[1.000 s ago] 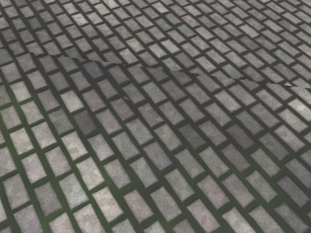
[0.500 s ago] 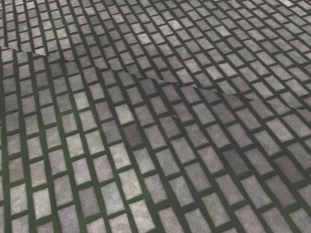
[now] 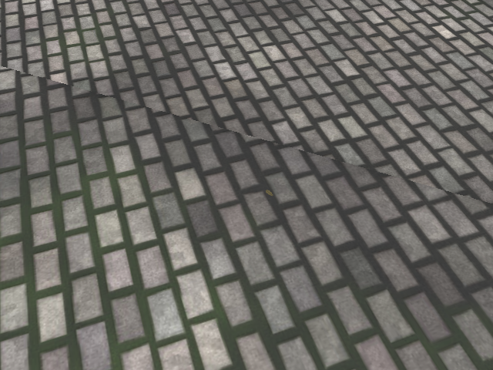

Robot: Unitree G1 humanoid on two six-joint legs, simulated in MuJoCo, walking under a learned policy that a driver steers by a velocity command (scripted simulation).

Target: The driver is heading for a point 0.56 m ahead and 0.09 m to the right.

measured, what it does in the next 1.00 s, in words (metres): stands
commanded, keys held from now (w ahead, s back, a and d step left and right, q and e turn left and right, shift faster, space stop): no key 1.00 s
